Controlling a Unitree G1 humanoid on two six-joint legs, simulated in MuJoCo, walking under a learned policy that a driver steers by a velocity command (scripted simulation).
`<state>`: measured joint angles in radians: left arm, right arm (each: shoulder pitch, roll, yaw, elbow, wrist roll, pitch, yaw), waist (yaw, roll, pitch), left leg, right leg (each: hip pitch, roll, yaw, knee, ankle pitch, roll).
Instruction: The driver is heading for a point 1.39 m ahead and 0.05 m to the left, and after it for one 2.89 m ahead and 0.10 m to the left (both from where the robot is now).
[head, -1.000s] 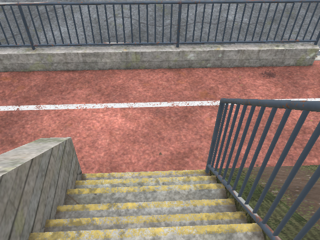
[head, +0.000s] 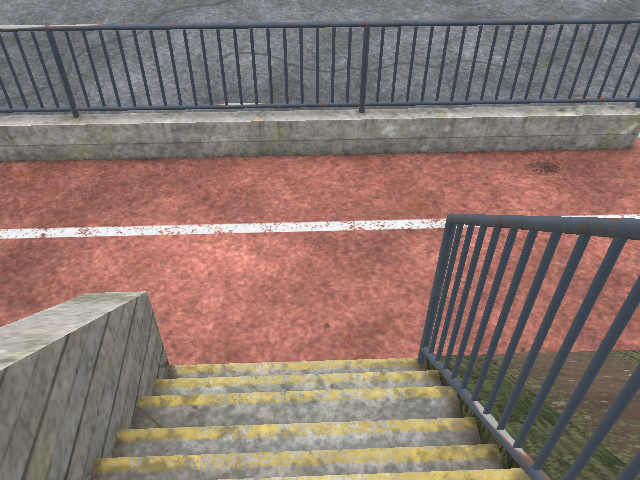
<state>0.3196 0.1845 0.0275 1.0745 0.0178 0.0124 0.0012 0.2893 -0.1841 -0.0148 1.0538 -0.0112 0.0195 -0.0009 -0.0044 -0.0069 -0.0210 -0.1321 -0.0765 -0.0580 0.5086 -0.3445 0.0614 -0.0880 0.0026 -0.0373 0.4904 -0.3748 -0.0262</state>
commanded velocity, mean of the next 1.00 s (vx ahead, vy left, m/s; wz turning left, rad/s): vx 0.45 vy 0.00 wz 0.00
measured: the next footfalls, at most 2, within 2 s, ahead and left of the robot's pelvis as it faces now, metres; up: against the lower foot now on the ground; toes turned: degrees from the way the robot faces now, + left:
right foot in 0.78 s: +0.23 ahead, -0.12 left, -0.18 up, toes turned +2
left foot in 1.18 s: +0.47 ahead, +0.11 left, -0.40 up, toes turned +3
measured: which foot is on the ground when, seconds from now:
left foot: down 0.00-0.78, up 0.80-1.00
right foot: down 0.00-0.40, up 0.42-0.76, down 0.78-1.00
